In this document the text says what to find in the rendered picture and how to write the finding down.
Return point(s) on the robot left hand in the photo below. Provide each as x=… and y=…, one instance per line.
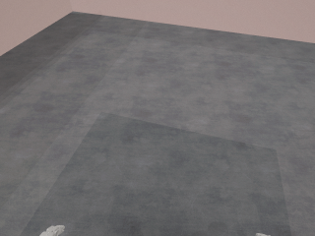
x=53, y=230

